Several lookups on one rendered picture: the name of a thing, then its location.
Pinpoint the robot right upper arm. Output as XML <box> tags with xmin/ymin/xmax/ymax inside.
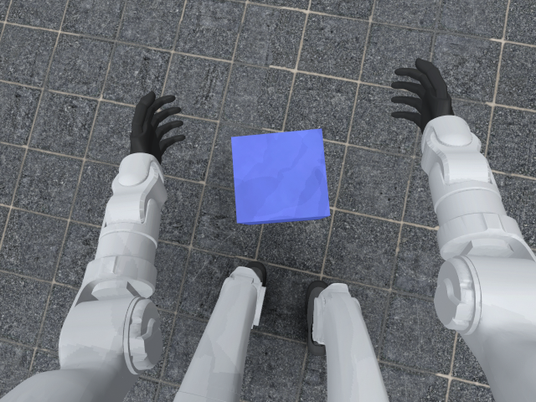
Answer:
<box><xmin>434</xmin><ymin>255</ymin><xmax>536</xmax><ymax>402</ymax></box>

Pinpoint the right robot shin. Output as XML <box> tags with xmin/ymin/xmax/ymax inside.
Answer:
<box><xmin>312</xmin><ymin>283</ymin><xmax>362</xmax><ymax>345</ymax></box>

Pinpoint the robot right foot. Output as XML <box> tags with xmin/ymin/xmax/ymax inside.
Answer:
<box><xmin>305</xmin><ymin>281</ymin><xmax>328</xmax><ymax>356</ymax></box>

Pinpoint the carton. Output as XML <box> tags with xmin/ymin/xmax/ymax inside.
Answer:
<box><xmin>231</xmin><ymin>129</ymin><xmax>330</xmax><ymax>225</ymax></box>

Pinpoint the right robot forearm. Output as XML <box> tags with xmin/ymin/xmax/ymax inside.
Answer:
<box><xmin>420</xmin><ymin>116</ymin><xmax>536</xmax><ymax>262</ymax></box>

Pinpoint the robot left upper arm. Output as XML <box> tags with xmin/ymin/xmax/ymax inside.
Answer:
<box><xmin>0</xmin><ymin>296</ymin><xmax>163</xmax><ymax>402</ymax></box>

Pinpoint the left robot hand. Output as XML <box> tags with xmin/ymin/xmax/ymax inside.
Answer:
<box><xmin>130</xmin><ymin>91</ymin><xmax>186</xmax><ymax>165</ymax></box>

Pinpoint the left robot forearm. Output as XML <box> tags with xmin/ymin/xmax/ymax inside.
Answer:
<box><xmin>59</xmin><ymin>152</ymin><xmax>168</xmax><ymax>367</ymax></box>

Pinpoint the right robot hand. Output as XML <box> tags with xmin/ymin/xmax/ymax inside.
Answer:
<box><xmin>391</xmin><ymin>59</ymin><xmax>454</xmax><ymax>135</ymax></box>

